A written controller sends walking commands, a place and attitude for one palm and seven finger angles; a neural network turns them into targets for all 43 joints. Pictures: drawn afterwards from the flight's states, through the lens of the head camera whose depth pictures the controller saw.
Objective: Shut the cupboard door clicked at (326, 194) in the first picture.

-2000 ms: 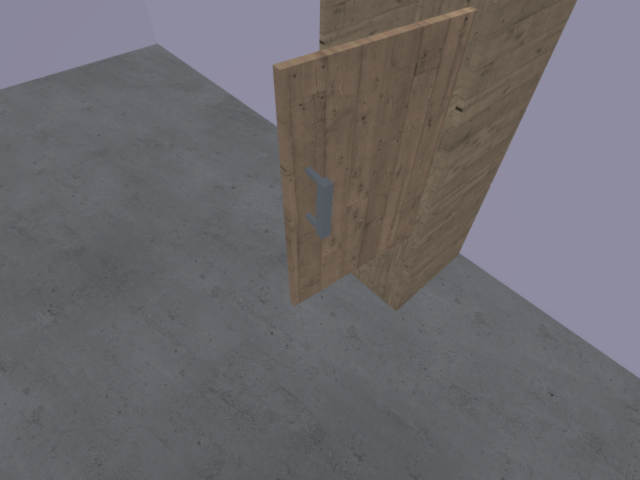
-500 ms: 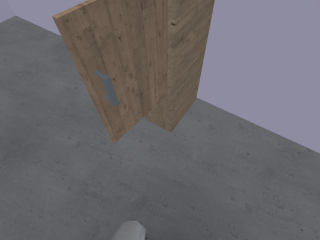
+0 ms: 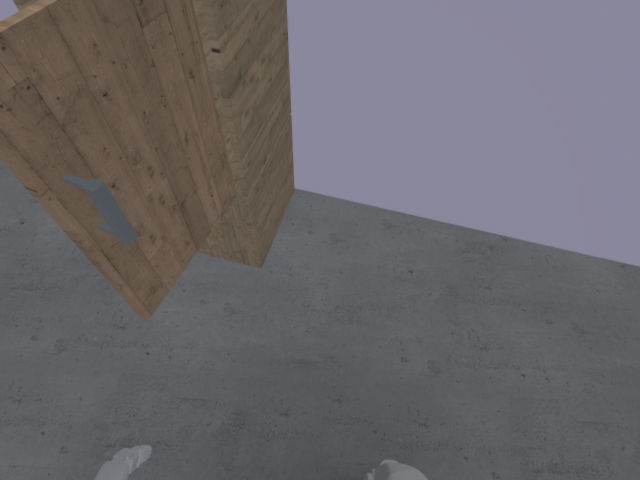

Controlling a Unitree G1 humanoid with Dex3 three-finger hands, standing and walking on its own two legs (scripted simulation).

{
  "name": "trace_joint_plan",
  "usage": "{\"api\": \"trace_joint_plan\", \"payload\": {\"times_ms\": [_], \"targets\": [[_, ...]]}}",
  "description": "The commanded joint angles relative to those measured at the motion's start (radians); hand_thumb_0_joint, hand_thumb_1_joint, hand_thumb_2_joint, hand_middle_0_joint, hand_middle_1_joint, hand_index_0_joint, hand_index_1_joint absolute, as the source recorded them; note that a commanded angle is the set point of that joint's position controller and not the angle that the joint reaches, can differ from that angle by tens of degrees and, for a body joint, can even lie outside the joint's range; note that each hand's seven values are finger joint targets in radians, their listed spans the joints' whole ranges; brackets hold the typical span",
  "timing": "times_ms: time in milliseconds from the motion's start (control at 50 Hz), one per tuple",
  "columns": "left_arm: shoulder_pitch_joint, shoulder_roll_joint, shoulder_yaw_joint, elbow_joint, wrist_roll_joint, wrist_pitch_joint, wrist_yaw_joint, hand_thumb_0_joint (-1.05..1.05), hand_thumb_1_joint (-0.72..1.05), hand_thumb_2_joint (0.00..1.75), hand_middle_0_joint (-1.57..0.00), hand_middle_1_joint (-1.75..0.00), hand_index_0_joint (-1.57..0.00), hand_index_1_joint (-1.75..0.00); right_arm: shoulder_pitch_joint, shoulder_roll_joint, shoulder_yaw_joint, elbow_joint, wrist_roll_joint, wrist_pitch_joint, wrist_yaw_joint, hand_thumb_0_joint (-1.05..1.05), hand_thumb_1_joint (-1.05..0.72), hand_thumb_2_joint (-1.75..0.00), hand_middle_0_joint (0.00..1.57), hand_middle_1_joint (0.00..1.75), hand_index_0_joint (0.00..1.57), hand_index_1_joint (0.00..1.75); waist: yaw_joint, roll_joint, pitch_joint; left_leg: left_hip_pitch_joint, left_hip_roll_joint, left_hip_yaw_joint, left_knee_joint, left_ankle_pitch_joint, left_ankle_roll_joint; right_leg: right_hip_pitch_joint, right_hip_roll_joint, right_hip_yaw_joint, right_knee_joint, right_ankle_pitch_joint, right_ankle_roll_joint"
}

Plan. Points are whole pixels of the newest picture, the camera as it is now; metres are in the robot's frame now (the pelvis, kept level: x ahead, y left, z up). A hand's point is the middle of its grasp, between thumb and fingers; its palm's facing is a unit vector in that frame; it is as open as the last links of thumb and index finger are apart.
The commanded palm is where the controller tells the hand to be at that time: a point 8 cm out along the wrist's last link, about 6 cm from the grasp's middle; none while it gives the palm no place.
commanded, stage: walk to a spot facing it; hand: left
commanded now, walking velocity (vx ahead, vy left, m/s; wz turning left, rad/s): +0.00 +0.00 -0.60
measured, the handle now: (101, 210) +0.45 +0.37 +0.01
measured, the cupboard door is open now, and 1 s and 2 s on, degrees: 83 83 83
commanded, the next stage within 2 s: turn to face it in 1.82 s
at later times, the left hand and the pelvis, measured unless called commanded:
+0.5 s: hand (218, 445) +0.17 +0.16 -0.17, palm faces -0.28 -0.94 -0.18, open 7.4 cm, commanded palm none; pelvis +0.01 +0.00 +0.00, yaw -18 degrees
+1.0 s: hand (273, 394) +0.25 +0.10 -0.19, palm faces -0.55 -0.82 -0.17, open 7.4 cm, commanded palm none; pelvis +0.13 -0.06 -0.01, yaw -37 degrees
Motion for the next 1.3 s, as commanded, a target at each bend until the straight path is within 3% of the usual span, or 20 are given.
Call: {"api": "trace_joint_plan", "payload": {"times_ms": [0,20,40,280,320,340,440,580,600,620,640,720,880,900,920,940,1000,1080,1220,1280], "targets": [[0.135,0.104,0.014,-0.035,0.004,-0.039,0.002,0.0,0.9,0.9,-0.2,-0.3,-0.2,-0.3,0.007,-0.216,-0.067,-0.072,0.019,-0.012,0.001,0.0,-0.9,-0.9,0.2,0.3,0.2,0.3,0.044,0.072,-0.179,-0.089,0.109,0.02,0.166,0.349,0.05,0.339,-0.037,0.022,-0.359,0.366,-0.056],[0.185,0.237,0.042,-0.025,0.015,-0.048,0.021,0.0,0.9,0.9,-0.2,-0.3,-0.2,-0.3,-0.001,-0.117,-0.045,-0.115,0.03,-0.011,0.008,0.0,-0.9,-0.9,0.2,0.3,0.2,0.3,0.063,-0.336,-0.199,-0.367,-0.051,0.111,0.43,-0.191,-0.017,0.503,-0.326,0.433,-0.448,0.72,-0.169],[0.234,0.279,0.041,-0.012,-0.002,-0.043,0.034,0.0,0.9,0.9,-0.2,-0.3,-0.2,-0.3,-0.043,-0.155,-0.035,-0.129,0.033,0.001,-0.001,0.0,-0.9,-0.9,0.2,0.3,0.2,0.3,0.106,-0.338,-0.212,-0.376,-0.054,-0.04,0.585,-0.362,-0.009,0.411,-0.409,0.501,-0.454,0.787,-0.274],[-0.026,0.151,0.022,-0.075,0.006,-0.02,0.042,0.0,0.9,0.9,-0.2,-0.3,-0.2,-0.3,0.111,-0.108,-0.037,-0.042,0.036,-0.01,0.0,0.0,-0.9,-0.9,0.2,0.3,0.2,0.3,-0.067,-0.152,-0.162,0.032,-0.114,-0.041,0.009,0.033,0.004,0.029,-0.141,0.395,-0.378,0.284,-0.16],[0.004,0.039,-0.002,-0.108,-0.014,-0.009,0.027,0.0,0.9,0.9,-0.2,-0.3,-0.2,-0.3,0.154,-0.264,-0.06,-0.04,0.009,-0.033,-0.01,0.0,-0.9,-0.9,0.2,0.3,0.2,0.3,-0.07,0.303,-0.152,0.161,0.251,-0.468,-0.3,-0.023,0.139,-0.211,0.088,0.166,-0.036,-0.071,-0.038],[-0.028,0.07,0.001,-0.126,-0.005,-0.014,0.018,0.0,0.9,0.9,-0.2,-0.3,-0.2,-0.3,0.147,-0.301,-0.063,-0.06,0.007,-0.032,-0.021,0.0,-0.9,-0.9,0.2,0.3,0.2,0.3,-0.071,0.249,-0.14,0.036,0.388,-0.559,-0.341,0.022,0.237,-0.182,0.05,0.107,0.189,-0.189,-0.017],[-0.037,0.019,-0.002,-0.087,0.002,-0.013,-0.011,0.0,0.9,0.9,-0.2,-0.3,-0.2,-0.3,0.061,-0.199,-0.039,-0.069,-0.002,-0.038,-0.014,0.0,-0.9,-0.9,0.2,0.3,0.2,0.3,-0.025,0.191,-0.145,0.09,0.179,-0.136,-0.216,0.315,0.163,-0.141,-0.024,0.019,0.213,-0.036,0.01],[0.007,0.023,-0.003,-0.059,0.008,-0.041,-0.025,0.0,0.9,0.9,-0.2,-0.3,-0.2,-0.3,0.12,-0.229,-0.06,-0.029,0.004,-0.034,0.01,0.0,-0.9,-0.9,0.2,0.3,0.2,0.3,-0.024,0.145,-0.137,-0.027,0.181,-0.012,-0.091,-0.055,0.102,0.203,0.03,-0.11,-0.298,0.039,-0.038],[0.117,0.075,0.015,-0.02,0.01,-0.049,-0.017,0.0,0.9,0.9,-0.2,-0.3,-0.2,-0.3,0.088,-0.203,-0.056,-0.04,0.012,-0.034,0.015,0.0,-0.9,-0.9,0.2,0.3,0.2,0.3,0.034,0.024,-0.171,-0.178,0.128,0.054,0.062,-0.132,0.058,0.406,-0.014,-0.031,-0.398,0.041,-0.068],[0.225,0.201,0.044,0.014,0.017,-0.061,0.001,0.0,0.9,0.9,-0.2,-0.3,-0.2,-0.3,0.024,-0.118,-0.036,-0.091,0.028,-0.034,0.025,0.0,-0.9,-0.9,0.2,0.3,0.2,0.3,0.096,-0.33,-0.163,-0.487,-0.019,0.175,0.369,-0.328,-0.009,0.597,-0.288,0.387,-0.546,-0.064,-0.182],[0.306,0.259,0.054,0.032,-0.002,-0.06,0.019,0.0,0.9,0.9,-0.2,-0.3,-0.2,-0.3,-0.126,-0.137,-0.028,-0.153,0.021,-0.033,0.027,0.0,-0.9,-0.9,0.2,0.3,0.2,0.3,0.168,-0.35,-0.103,-0.626,-0.045,0.013,0.554,-0.384,-0.009,0.524,-0.414,0.622,-0.619,-0.007,-0.29],[0.115,0.141,0.023,-0.007,0.008,-0.088,0.036,0.0,0.9,0.9,-0.2,-0.3,-0.2,-0.3,-0.097,-0.13,-0.047,-0.104,0.015,-0.041,0.043,0.0,-0.9,-0.9,0.2,0.3,0.2,0.3,0.024,-0.192,-0.032,-0.491,0.001,-0.072,0.519,-0.091,-0.018,0.291,-0.272,0.388,-0.591,0.063,-0.253],[0.066,0.136,0.027,0.023,0.004,-0.095,0.018,0.0,0.9,0.9,-0.2,-0.3,-0.2,-0.3,0.072,-0.111,-0.047,-0.044,0.022,-0.073,0.039,0.0,-0.9,-0.9,0.2,0.3,0.2,0.3,-0.077,-0.105,-0.1,0.035,-0.106,0.028,0.006,0.105,-0.009,0.093,-0.151,0.261,-0.437,0.14,-0.181],[0.051,0.094,0.018,0.015,0.003,-0.091,0.016,0.0,0.9,0.9,-0.2,-0.3,-0.2,-0.3,0.196,-0.167,-0.057,-0.001,0.019,-0.082,0.025,0.0,-0.9,-0.9,0.2,0.3,0.2,0.3,-0.132,0.004,-0.145,0.227,-0.063,-0.024,-0.066,0.061,0.005,-0.002,-0.087,0.215,-0.277,0.144,-0.147],[0.085,0.014,0.003,0.0,-0.009,-0.084,0.009,0.0,0.9,0.9,-0.2,-0.3,-0.2,-0.3,0.338,-0.293,-0.088,0.026,-0.007,-0.091,0.012,0.0,-0.9,-0.9,0.2,0.3,0.2,0.3,-0.181,0.315,-0.225,0.386,0.22,-0.404,-0.177,-0.14,0.095,-0.191,0.068,0.079,0.077,-0.086,-0.08],[0.058,0.011,-0.003,-0.037,-0.007,-0.09,0.006,0.0,0.9,0.9,-0.2,-0.3,-0.2,-0.3,0.412,-0.32,-0.078,0.036,-0.012,-0.086,0.001,0.0,-0.9,-0.9,0.2,0.3,0.2,0.3,-0.185,0.31,-0.246,0.375,0.398,-0.682,-0.334,-0.28,0.199,-0.294,0.08,0.082,0.342,-0.205,-0.071],[-0.017,0.017,0.005,-0.023,0.015,-0.093,-0.013,0.0,0.9,0.9,-0.2,-0.3,-0.2,-0.3,0.189,-0.188,-0.046,-0.013,-0.003,-0.091,0.008,0.0,-0.9,-0.9,0.2,0.3,0.2,0.3,-0.08,0.154,-0.028,0.051,0.309,-0.44,-0.372,-0.227,0.184,-0.338,-0.083,0.101,0.519,0.062,-0.068],[0.015,-0.044,-0.013,-0.007,0.012,-0.064,-0.03,0.0,0.9,0.9,-0.2,-0.3,-0.2,-0.3,0.182,-0.139,-0.034,0.019,0.007,-0.108,0.003,0.0,-0.9,-0.9,0.2,0.3,0.2,0.3,-0.038,0.144,-0.103,0.131,0.201,-0.079,-0.319,0.204,0.152,-0.255,-0.098,0.028,0.279,0.156,-0.036],[-0.13,-0.05,-0.021,-0.043,0.015,-0.064,-0.028,0.0,0.9,0.9,-0.2,-0.3,-0.2,-0.3,0.246,-0.129,-0.037,0.067,0.0,-0.087,0.018,0.0,-0.9,-0.9,0.2,0.3,0.2,0.3,-0.067,0.129,-0.053,0.092,0.206,0.064,-0.317,0.203,0.147,-0.083,-0.058,-0.072,-0.103,0.206,-0.05],[-0.016,-0.013,-0.011,-0.006,0.015,-0.078,-0.019,0.0,0.9,0.9,-0.2,-0.3,-0.2,-0.3,0.223,-0.141,-0.036,0.075,0.003,-0.078,0.02,0.0,-0.9,-0.9,0.2,0.3,0.2,0.3,0.007,0.086,-0.111,0.078,0.191,0.11,-0.113,0.397,0.113,0.159,-0.004,-0.111,-0.231,0.183,-0.088]]}}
